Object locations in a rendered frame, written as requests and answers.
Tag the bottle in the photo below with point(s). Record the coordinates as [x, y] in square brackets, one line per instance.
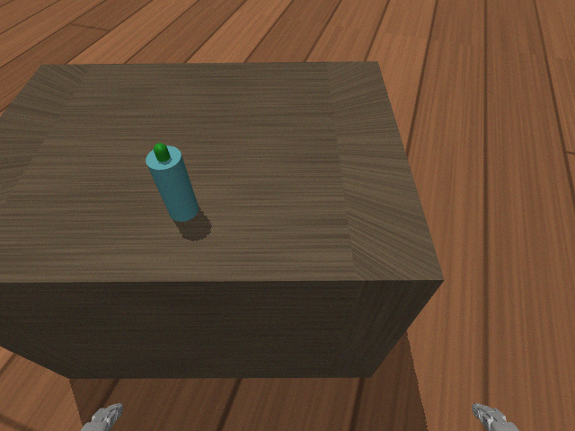
[172, 180]

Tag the right robot hand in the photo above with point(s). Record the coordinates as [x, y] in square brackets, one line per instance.
[492, 419]

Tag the left robot hand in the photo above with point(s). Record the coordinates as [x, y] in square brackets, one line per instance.
[104, 419]

